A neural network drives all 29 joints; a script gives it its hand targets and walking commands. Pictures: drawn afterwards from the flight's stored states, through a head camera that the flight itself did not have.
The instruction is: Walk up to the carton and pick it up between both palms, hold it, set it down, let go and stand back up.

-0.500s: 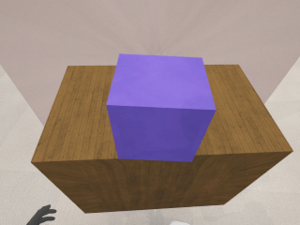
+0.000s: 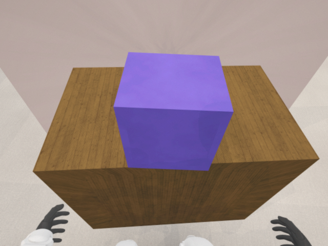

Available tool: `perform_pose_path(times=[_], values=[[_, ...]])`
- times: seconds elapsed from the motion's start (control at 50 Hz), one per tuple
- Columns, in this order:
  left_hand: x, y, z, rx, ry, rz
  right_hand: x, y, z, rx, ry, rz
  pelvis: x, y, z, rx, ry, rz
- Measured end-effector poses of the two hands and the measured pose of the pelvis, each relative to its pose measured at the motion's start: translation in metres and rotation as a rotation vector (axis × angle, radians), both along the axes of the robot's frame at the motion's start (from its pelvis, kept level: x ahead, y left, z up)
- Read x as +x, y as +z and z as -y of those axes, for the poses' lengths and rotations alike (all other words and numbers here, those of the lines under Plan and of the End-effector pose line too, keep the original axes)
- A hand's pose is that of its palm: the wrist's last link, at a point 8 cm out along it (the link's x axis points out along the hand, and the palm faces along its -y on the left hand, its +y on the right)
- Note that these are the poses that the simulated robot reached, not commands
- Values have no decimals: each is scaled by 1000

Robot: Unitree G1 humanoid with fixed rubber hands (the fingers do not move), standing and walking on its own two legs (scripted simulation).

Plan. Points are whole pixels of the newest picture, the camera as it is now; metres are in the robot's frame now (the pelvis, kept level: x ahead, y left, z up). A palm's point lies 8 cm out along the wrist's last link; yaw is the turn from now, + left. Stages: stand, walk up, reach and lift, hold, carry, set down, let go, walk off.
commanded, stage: reach and lift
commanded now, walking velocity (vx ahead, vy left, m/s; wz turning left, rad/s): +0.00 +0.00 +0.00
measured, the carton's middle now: (170, 115) +0.43 -0.01 +0.07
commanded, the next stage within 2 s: none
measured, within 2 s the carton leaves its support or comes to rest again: neither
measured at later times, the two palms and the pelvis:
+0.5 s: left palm (35, 229) +0.17 +0.28 +0.00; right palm (290, 235) +0.15 -0.27 -0.01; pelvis +0.00 +0.01 +0.04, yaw +0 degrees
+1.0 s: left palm (47, 206) +0.20 +0.25 +0.04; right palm (280, 205) +0.20 -0.24 +0.04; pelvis +0.03 +0.01 +0.05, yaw +0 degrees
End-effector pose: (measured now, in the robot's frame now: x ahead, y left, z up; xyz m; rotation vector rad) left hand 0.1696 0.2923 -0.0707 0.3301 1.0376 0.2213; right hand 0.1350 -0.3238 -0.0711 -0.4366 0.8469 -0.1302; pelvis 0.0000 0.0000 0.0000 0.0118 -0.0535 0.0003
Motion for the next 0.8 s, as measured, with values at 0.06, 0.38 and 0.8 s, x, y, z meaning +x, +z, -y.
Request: perform_pose_path(times=[0.06,0.38,0.8], values=[[13,11,12,-17,-20,64,4,3,1,-2,-2,19,1,2,2,2,0,5],[-5,53,15,-26,-43,175,13,46,-35,52,23,157,5,31,-2,0,4,46],[17,86,23,-82,-54,445,38,91,-80,121,79,305,16,42,-22,-25,6,27]])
